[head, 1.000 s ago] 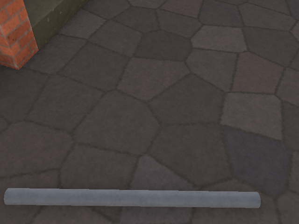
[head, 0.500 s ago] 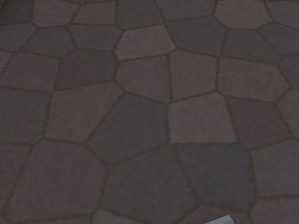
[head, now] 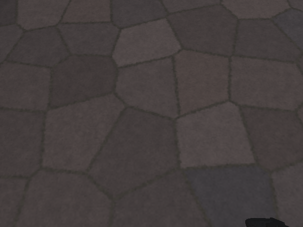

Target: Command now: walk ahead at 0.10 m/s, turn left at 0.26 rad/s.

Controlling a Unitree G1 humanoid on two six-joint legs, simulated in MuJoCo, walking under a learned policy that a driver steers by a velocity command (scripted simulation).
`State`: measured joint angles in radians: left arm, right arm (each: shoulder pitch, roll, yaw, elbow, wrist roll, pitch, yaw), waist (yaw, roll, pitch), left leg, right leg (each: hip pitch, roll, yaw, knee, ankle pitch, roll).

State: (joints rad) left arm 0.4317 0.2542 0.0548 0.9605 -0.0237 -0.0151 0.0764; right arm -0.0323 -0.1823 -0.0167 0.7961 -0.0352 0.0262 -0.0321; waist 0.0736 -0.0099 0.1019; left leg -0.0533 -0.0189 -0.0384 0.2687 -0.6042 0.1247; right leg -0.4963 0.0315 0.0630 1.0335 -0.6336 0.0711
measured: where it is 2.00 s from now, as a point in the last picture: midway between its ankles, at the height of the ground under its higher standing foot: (154, 135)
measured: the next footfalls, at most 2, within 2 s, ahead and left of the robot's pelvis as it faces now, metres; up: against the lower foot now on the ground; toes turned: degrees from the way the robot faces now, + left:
right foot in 0.04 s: +0.10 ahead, -0.09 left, +0.01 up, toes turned +0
left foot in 0.30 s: +0.16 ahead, +0.07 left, -0.01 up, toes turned +11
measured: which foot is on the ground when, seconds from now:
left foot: down 0.00-0.06, up 0.08-0.28, down 0.30-0.76, up 0.78-1.00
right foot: up 0.00-0.02, down 0.04-0.32, up 0.34-0.74, down 0.76-1.00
